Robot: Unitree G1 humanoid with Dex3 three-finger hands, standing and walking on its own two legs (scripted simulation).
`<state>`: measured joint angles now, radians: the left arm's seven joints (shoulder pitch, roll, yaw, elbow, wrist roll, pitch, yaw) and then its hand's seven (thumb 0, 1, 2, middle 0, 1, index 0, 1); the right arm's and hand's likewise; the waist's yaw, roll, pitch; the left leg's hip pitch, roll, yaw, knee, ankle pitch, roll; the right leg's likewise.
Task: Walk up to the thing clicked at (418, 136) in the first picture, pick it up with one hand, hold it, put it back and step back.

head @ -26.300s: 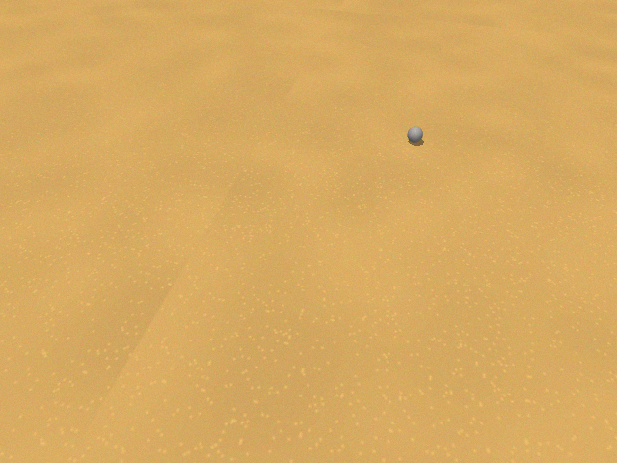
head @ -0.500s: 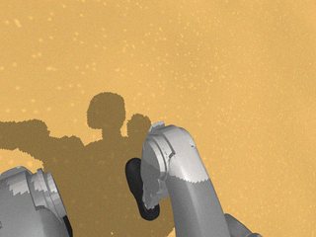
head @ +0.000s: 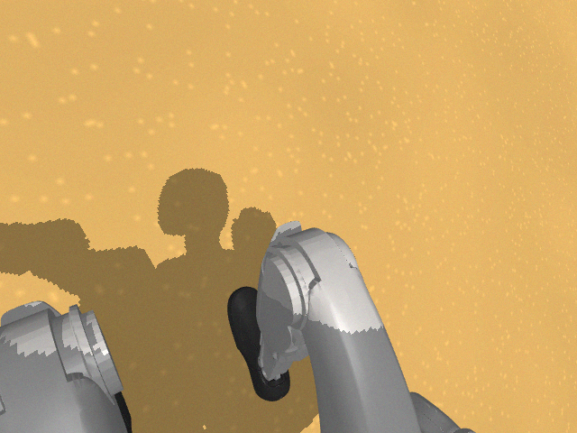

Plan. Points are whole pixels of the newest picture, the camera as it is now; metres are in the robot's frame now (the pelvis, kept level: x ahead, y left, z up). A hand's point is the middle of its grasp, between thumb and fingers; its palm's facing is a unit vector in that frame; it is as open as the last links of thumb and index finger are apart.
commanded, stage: withdraw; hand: left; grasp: from above
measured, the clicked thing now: out of the picture +0.45 +0.33 -0.26
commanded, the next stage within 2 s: home in 0.84 s
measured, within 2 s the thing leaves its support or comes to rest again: rests again in 1.10 s
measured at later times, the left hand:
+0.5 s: hand out of the picture +0.42 +0.34 -0.06, palm faces -0.49 -0.10 -0.87, open 14.1 cm
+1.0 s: hand out of the picture +0.44 +0.35 -0.13, palm faces -0.39 -0.07 -0.92, open 13.9 cm
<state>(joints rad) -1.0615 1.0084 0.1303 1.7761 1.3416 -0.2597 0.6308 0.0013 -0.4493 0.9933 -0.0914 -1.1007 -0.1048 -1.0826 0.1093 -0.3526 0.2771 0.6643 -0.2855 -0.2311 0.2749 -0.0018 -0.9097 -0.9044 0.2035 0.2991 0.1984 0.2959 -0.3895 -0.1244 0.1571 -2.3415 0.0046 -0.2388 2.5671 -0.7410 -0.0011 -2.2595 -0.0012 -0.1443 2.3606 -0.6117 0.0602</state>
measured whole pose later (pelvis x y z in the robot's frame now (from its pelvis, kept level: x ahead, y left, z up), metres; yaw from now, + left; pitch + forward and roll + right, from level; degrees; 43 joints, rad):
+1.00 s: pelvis -0.01 +0.00 +0.03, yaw +6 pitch +35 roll -9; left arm -0.99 0.81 0.13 1.40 1.30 -0.23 0.39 0.00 -0.50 1.00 -0.12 -1.00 -0.11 -1.00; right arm 0.23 -0.28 0.08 0.71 -0.14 -0.05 0.13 0.00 -0.91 -0.90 0.20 0.30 0.20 0.30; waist -0.28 0.00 -0.03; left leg -2.34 -0.01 -0.12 2.39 -0.67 0.01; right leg -2.28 -0.04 -0.05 2.28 -0.61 0.04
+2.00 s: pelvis +0.05 +0.00 +0.36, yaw +12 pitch +19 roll -3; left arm 0.27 0.27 0.02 0.06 0.03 0.37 0.09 0.01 0.90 0.90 -0.21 -0.30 -0.21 -0.31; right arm 0.21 -0.21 0.05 0.54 0.04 -0.13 -0.13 0.01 -0.91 -0.90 0.21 0.30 0.20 0.30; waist -0.07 0.03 -0.17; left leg -1.07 0.03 -0.06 1.31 -0.56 -0.01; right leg -1.05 -0.03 -0.06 1.23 -0.51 0.02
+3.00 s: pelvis +0.09 +0.00 +0.42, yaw +13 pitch +10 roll -2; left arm 0.49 0.22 0.03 -0.12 -0.05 0.45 0.02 0.01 0.91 0.90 -0.20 -0.30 -0.20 -0.30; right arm 0.29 -0.22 0.04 0.56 0.01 -0.24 -0.18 0.01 -0.90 -0.90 0.21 0.30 0.20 0.30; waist -0.04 0.04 -0.15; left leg -0.67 0.04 -0.05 1.00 -0.50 -0.01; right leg -0.65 -0.02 -0.06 0.93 -0.45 0.02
